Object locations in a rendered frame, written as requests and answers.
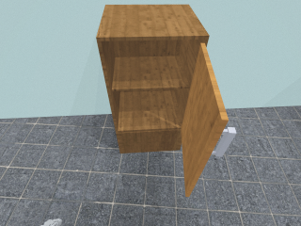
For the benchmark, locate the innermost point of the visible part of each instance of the cupboard door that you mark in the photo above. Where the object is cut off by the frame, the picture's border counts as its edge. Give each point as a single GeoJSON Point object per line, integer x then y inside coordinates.
{"type": "Point", "coordinates": [205, 118]}

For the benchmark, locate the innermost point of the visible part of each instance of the handle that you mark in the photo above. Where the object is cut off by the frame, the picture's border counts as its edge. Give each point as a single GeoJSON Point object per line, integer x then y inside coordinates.
{"type": "Point", "coordinates": [225, 141]}

